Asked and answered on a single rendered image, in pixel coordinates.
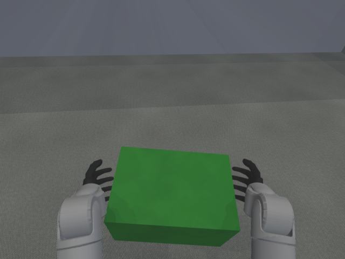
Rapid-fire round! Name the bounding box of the carton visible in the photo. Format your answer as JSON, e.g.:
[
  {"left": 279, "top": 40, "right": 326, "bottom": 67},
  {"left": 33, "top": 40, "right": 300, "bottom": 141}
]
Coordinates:
[{"left": 104, "top": 146, "right": 240, "bottom": 247}]

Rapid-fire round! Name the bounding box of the robot right hand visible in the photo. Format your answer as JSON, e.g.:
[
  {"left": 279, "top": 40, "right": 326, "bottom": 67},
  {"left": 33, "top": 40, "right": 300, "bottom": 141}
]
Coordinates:
[{"left": 232, "top": 159, "right": 263, "bottom": 202}]

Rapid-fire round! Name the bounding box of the robot left hand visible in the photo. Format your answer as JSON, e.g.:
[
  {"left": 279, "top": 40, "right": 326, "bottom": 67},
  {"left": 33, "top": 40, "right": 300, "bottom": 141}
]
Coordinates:
[{"left": 83, "top": 159, "right": 114, "bottom": 201}]

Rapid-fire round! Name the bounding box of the right robot forearm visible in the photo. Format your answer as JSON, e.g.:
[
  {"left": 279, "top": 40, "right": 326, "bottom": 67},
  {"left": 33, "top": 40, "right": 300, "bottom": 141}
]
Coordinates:
[{"left": 244, "top": 182, "right": 296, "bottom": 259}]

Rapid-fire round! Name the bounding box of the left robot forearm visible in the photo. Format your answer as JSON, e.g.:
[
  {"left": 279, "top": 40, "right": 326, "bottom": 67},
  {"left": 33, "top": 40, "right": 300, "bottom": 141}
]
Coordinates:
[{"left": 57, "top": 183, "right": 107, "bottom": 259}]

